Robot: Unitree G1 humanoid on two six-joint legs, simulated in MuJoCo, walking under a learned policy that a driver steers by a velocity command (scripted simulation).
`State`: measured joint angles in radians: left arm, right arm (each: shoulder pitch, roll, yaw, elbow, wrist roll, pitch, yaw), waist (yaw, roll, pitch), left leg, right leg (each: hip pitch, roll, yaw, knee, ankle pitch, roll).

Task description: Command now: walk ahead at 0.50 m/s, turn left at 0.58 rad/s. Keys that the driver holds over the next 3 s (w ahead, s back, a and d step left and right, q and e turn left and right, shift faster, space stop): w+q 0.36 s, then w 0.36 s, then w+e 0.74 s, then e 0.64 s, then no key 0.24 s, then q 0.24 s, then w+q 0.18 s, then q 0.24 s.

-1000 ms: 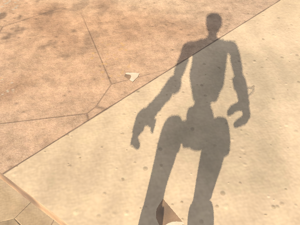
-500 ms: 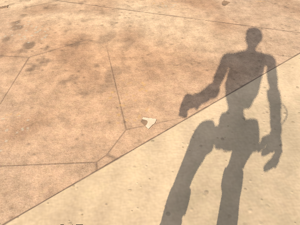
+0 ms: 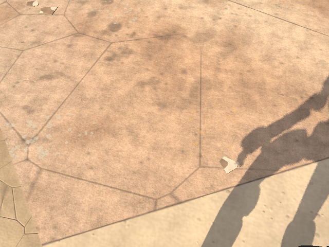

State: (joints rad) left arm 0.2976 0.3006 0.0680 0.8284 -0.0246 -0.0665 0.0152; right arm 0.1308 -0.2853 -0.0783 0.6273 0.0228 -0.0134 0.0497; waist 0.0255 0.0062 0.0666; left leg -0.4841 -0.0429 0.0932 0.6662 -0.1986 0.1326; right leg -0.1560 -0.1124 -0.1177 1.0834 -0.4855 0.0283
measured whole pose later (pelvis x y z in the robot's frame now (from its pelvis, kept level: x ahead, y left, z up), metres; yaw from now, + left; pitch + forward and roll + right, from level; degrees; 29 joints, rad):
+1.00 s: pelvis +0.54 +0.08 +0.02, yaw +14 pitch +2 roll +0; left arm 0.38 0.29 0.05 0.86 -0.03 -0.06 -0.01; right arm 0.09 -0.24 -0.03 0.61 -0.01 -0.09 0.01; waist 0.06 -0.02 0.01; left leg -0.40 0.00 0.03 0.54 -0.18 0.03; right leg -0.33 0.00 0.06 1.05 -0.45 -0.01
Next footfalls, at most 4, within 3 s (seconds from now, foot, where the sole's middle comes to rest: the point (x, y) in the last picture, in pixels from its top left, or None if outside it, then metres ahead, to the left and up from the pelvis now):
0.42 right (201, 242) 0.46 -0.10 -0.75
0.90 left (123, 202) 0.61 0.22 -0.75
1.42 right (178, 140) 0.93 -0.01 -0.75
1.88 left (148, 105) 1.15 0.14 -0.75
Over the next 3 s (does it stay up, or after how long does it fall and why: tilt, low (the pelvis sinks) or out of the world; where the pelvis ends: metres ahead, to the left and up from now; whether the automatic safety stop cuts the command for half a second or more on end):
stays up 1.06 0.06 0.03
